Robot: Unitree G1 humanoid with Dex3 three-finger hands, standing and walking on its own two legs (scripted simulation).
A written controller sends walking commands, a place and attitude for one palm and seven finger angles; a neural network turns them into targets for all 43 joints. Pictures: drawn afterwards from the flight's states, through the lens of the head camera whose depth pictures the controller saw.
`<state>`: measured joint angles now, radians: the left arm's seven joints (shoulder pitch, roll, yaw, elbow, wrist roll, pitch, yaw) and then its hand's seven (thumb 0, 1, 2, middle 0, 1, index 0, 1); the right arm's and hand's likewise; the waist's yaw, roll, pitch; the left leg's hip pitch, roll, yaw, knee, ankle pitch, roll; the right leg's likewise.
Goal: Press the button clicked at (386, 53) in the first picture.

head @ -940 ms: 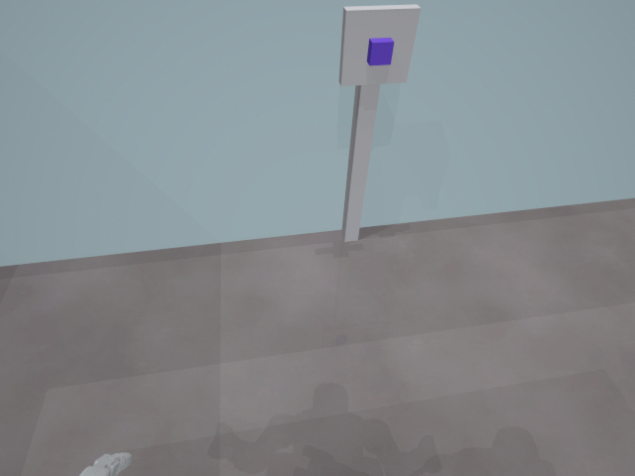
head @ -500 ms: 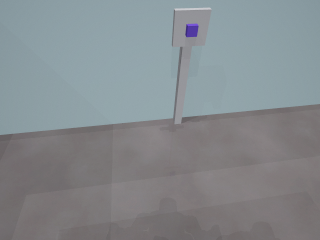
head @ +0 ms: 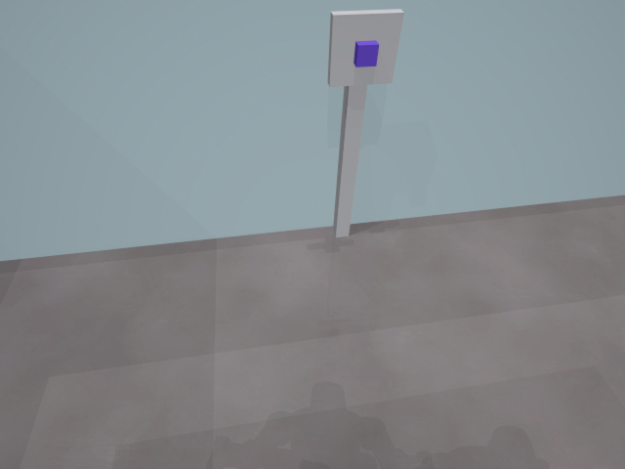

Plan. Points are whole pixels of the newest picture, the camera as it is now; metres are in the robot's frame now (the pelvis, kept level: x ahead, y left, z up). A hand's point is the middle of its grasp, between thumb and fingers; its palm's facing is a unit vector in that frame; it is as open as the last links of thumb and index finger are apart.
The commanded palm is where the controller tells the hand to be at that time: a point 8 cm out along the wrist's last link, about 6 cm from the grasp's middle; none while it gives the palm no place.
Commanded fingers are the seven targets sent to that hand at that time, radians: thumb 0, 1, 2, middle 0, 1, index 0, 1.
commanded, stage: stand and wait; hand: left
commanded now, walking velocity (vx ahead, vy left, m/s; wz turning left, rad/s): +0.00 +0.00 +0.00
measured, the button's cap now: (365, 53) +1.16 -0.09 +0.04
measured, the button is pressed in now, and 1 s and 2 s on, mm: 0 0 0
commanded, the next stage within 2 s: look at it before walking up in 0.08 s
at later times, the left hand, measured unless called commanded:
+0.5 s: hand out of the picture +0.08 +0.25 -0.16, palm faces -0.02 -0.94 -0.33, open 7.4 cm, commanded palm none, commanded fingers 0.00 0.90 0.90 -0.20 -0.30 -0.20 -0.30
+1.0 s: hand out of the picture +0.08 +0.24 -0.17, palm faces -0.06 -0.95 -0.31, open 7.4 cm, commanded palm none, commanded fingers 0.00 0.90 0.90 -0.20 -0.30 -0.20 -0.30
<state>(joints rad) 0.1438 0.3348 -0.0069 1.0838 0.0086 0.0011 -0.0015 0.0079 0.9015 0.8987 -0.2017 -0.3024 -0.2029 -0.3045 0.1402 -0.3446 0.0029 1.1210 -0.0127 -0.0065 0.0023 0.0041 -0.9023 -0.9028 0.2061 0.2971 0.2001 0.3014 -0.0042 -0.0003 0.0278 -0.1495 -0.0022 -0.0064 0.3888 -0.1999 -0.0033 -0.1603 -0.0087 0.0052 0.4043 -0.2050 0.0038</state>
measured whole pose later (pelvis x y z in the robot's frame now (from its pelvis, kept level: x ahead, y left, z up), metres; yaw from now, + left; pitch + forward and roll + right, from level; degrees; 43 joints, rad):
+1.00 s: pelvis +0.01 +0.01 +0.00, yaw -4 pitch -1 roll +0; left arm 0.17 0.31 0.01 1.04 0.01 0.04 0.01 0.01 0.90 0.90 -0.20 -0.30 -0.20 -0.30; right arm 0.10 -0.30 -0.01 1.06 -0.01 0.01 -0.02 0.00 -0.90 -0.90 0.20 0.30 0.20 0.30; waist 0.02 -0.01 0.06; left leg -0.17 0.01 0.05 0.44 -0.25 0.00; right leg -0.21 0.00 0.07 0.46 -0.23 0.01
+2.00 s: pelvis +0.09 +0.00 -0.01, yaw -38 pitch +0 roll -2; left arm 0.21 0.26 0.10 0.93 0.03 0.06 -0.05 0.01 0.91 0.90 -0.19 -0.30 -0.19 -0.30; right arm 0.44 -0.16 -0.01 1.02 -0.02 -0.06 -0.04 0.00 -0.90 -0.90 0.20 0.30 0.20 0.30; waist 0.00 -0.05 0.03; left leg 0.05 0.05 0.23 0.33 -0.39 0.01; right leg -0.69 -0.06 -0.02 1.15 -0.16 0.03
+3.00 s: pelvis +0.38 -0.31 -0.01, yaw -67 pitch +0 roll +0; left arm 0.18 0.19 0.09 0.97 0.03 0.03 -0.05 0.01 0.91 0.90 -0.19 -0.30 -0.19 -0.30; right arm 0.40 -0.18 -0.06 1.07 -0.03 -0.06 -0.02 0.00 -0.92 -0.90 0.20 0.30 0.20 0.30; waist -0.02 -0.03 0.07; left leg 0.04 0.12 0.36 0.37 -0.37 -0.06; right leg -0.61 -0.12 -0.10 0.85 -0.17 0.01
